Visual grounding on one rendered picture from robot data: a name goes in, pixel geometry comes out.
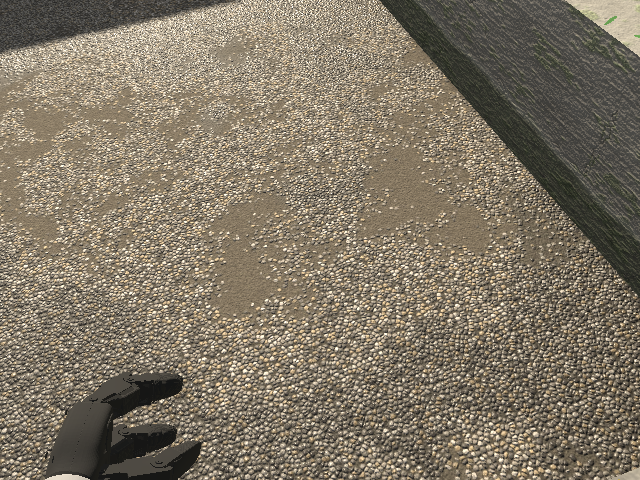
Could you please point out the left robot hand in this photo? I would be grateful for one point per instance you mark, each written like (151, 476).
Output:
(87, 444)

